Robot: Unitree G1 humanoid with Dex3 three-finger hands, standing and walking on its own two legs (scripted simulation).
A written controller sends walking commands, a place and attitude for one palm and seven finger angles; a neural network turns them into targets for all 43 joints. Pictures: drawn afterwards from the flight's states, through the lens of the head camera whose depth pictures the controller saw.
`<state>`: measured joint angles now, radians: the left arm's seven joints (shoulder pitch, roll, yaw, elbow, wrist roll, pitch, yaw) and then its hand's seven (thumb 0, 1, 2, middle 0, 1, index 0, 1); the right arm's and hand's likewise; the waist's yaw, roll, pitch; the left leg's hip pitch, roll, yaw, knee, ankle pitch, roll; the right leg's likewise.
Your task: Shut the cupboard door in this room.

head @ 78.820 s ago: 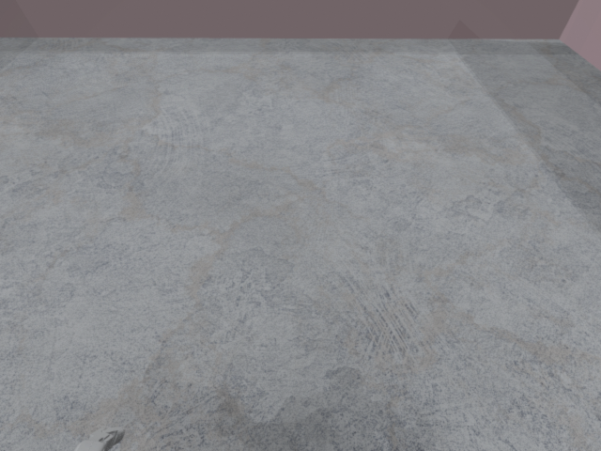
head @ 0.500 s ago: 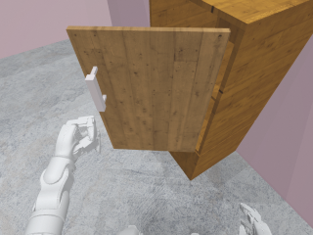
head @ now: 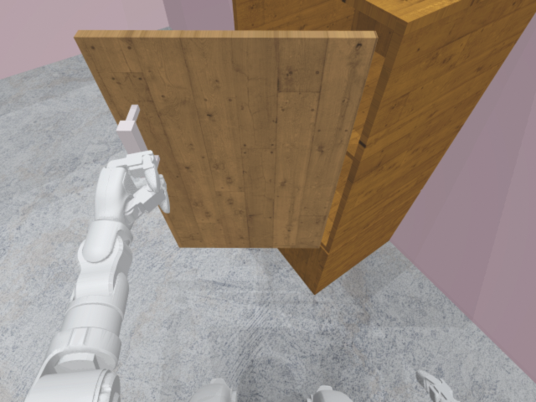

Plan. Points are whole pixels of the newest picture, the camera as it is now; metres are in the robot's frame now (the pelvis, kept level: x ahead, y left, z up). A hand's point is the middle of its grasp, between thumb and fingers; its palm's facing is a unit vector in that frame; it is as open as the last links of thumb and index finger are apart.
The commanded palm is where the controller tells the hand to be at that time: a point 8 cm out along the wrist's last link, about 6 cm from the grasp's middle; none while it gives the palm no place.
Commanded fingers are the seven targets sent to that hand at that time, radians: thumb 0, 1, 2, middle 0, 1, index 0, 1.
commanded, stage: bring the fist close to the handle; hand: left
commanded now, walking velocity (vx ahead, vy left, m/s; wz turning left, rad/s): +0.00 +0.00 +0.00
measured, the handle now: (143, 147) +0.49 +0.22 +0.08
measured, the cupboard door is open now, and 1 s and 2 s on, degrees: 55 47 37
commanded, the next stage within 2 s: push the door shut along its arc in 0.24 s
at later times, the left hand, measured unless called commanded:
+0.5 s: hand (160, 199) +0.39 +0.17 +0.08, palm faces -0.04 -1.00 -0.03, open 3.1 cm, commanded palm +0.38 +0.23 +0.08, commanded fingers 0.00 0.90 0.90 -1.30 -1.50 -1.30 -1.50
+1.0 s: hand (171, 159) +0.46 +0.17 +0.08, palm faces -0.15 -0.99 -0.01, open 3.1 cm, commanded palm +0.45 +0.22 +0.08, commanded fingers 0.00 0.90 0.90 -1.30 -1.50 -1.30 -1.50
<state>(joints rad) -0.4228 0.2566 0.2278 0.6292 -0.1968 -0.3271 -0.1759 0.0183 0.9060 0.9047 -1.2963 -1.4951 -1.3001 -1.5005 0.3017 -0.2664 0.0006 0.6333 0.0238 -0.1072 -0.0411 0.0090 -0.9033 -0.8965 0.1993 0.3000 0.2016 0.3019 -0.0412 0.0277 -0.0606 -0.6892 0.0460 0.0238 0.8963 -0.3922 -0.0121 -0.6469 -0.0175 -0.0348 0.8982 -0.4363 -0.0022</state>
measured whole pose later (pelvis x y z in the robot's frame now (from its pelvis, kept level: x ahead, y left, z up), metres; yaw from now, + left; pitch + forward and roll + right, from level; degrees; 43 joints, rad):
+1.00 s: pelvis -0.01 +0.01 -0.02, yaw +0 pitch +16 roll -2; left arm -0.84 0.42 0.28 1.09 -0.17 -0.35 -0.35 0.02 0.90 0.90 -1.30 -1.50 -1.30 -1.50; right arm 0.37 -0.29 0.01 0.68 0.03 -0.05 -0.04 0.01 -0.90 -0.90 0.20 0.30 0.20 0.30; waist -0.12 0.03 -0.08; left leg -0.88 0.05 0.01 1.01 -0.41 0.00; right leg -0.82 -0.01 -0.04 0.98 -0.44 0.01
